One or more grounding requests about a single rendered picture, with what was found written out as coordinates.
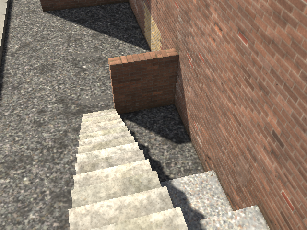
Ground stairs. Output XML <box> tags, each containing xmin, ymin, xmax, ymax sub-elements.
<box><xmin>68</xmin><ymin>108</ymin><xmax>188</xmax><ymax>230</ymax></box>

